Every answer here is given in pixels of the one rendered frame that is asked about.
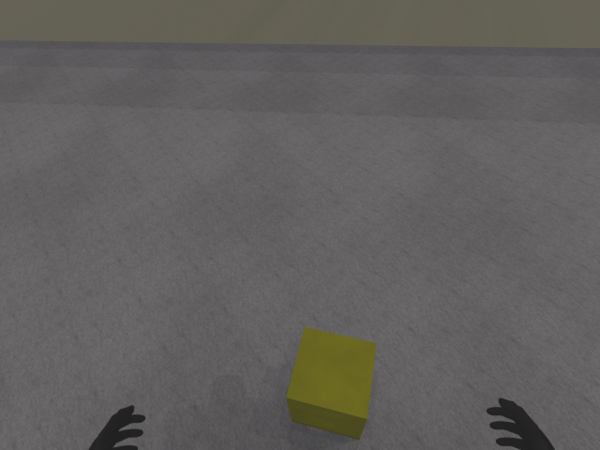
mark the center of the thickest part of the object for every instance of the right robot hand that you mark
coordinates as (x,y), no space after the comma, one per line
(533,437)

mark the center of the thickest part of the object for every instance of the left robot hand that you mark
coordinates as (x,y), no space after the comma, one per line
(111,435)

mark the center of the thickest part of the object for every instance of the carton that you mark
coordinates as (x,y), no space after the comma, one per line
(331,382)

